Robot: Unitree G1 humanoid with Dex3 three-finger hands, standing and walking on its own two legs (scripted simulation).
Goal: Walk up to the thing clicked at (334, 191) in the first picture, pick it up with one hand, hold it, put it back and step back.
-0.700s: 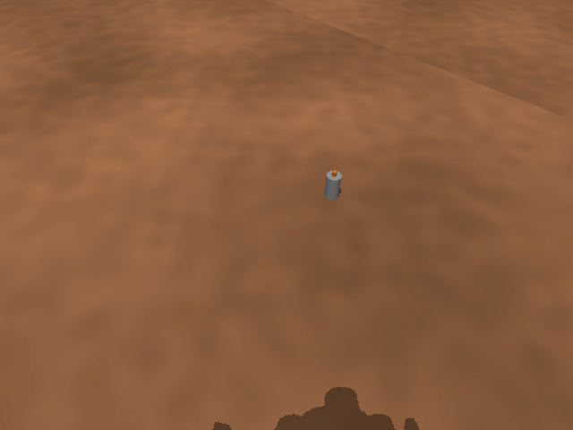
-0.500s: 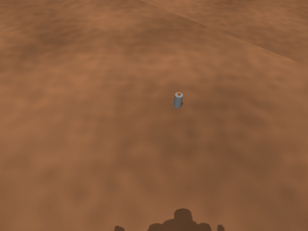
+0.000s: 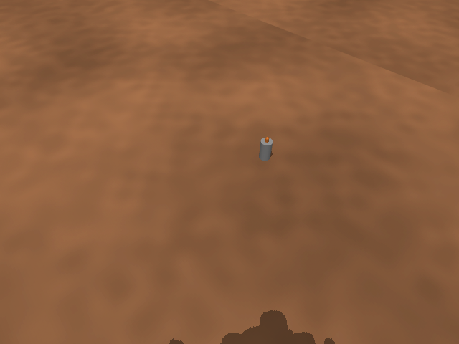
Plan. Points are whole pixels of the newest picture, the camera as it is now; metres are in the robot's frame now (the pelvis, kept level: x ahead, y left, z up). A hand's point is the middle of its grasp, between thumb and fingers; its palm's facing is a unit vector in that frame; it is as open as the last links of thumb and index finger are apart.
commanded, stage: stand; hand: left
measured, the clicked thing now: (265, 147) +1.30 -0.22 -0.70
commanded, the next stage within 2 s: walk up in 0.42 s
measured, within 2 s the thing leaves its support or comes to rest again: neither
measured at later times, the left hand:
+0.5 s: hand out of the picture +0.08 +0.26 -0.16, palm faces -0.07 -0.94 -0.33, open 7.3 cm
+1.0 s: hand (175, 301) +0.24 +0.13 -0.15, palm faces -0.22 -0.91 -0.35, open 7.3 cm
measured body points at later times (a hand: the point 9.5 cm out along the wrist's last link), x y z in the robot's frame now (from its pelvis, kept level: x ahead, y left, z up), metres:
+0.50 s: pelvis +0.01 +0.00 +0.00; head +0.02 +0.00 +0.44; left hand +0.09 +0.30 -0.13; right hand +0.08 -0.31 -0.13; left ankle +0.00 +0.13 -0.75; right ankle -0.01 -0.12 -0.73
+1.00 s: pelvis +0.16 -0.13 -0.01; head +0.17 -0.14 +0.44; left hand +0.25 +0.18 -0.12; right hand +0.18 -0.46 -0.13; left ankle +0.23 +0.00 -0.69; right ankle +0.13 -0.23 -0.75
